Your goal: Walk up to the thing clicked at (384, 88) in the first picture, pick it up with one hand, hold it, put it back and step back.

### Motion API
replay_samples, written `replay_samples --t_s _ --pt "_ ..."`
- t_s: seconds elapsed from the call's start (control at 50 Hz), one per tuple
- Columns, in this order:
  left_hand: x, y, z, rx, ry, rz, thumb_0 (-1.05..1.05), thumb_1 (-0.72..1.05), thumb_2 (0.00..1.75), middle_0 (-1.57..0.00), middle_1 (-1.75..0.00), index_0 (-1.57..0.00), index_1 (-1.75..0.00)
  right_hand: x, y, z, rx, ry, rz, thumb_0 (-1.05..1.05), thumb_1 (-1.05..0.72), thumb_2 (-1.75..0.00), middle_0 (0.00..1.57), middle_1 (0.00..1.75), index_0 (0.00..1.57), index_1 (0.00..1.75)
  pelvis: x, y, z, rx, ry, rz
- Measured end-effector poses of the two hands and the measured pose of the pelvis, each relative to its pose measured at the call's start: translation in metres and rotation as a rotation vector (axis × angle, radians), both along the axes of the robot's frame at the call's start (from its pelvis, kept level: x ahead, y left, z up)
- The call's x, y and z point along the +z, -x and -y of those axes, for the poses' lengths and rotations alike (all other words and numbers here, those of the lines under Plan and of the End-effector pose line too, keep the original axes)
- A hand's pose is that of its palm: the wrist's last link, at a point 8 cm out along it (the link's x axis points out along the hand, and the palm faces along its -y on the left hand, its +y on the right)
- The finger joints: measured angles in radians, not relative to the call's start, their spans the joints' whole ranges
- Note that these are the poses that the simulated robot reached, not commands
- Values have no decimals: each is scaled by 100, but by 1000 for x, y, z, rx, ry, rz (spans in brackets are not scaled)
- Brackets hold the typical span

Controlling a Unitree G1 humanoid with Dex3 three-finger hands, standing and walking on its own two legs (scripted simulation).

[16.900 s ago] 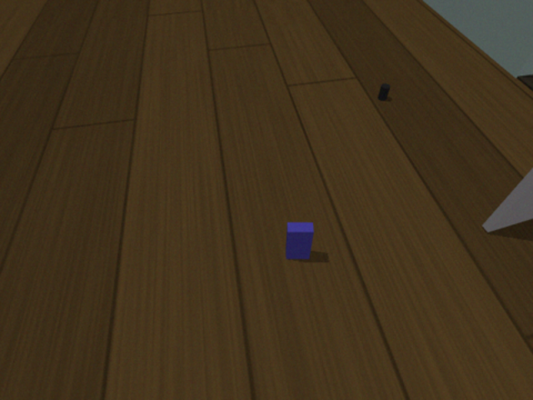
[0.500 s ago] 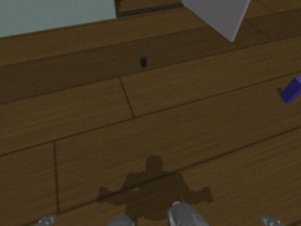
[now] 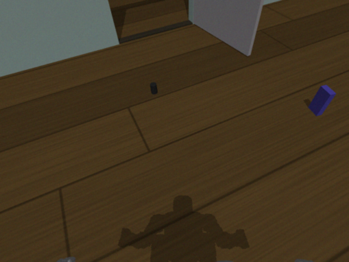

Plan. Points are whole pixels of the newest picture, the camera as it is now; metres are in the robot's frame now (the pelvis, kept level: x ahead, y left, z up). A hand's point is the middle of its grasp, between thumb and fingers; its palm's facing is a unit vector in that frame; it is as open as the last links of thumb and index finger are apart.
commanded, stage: walk up
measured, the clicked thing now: (153, 88) +1.53 +0.23 -0.71
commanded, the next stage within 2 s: stand in 0.32 s
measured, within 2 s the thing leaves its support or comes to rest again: neither
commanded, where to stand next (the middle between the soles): +0.08 +0.01 m, yaw +1 degrees
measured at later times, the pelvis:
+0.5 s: pelvis +0.01 +0.01 +0.02, yaw -1 degrees
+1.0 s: pelvis +0.01 +0.00 +0.02, yaw +0 degrees
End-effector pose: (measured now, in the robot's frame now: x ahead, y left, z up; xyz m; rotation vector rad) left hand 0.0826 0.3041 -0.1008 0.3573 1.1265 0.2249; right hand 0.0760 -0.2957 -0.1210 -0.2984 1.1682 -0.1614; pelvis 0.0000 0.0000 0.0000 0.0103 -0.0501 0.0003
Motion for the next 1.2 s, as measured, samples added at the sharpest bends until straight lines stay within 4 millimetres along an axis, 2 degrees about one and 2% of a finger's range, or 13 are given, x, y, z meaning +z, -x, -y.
replay_samples --t_s 0.18,0.34,0.52,0.74,1.02,1.2 --pt "2 -21 1 -27 23 -14 1 91 89 -20 -30 -20 -30 9 8 -2 -40 8 -31 1 -90 -89 20 30 21 30 9 -4 -6 -23 1 -9" --pt "1 -25 2 -38 26 -59 1 91 89 -20 -30 -20 -30 16 4 7 -82 32 -36 1 -90 -89 20 30 21 30 13 -8 -7 -35 2 -9" --pt "3 -29 7 -27 50 -62 1 91 89 -20 -30 -20 -30 24 -5 4 -71 39 -43 1 -90 -89 20 30 20 30 20 -10 -6 -12 1 -12" --pt "6 -17 8 -7 50 -65 1 91 89 -20 -30 -20 -30 26 -13 0 -54 21 -23 1 -90 -89 20 30 20 30 23 -7 -3 -1 4 -5" --pt "4 8 4 22 46 -114 1 91 89 -20 -30 -20 -30 23 0 -1 -53 17 -68 1 -90 -89 20 30 20 30 23 -5 -3 5 6 -10" --pt "2 9 3 27 53 -119 1 91 89 -20 -30 -20 -30 23 3 -2 -51 22 -80 1 -90 -89 20 30 20 30 23 -7 -4 8 6 -11"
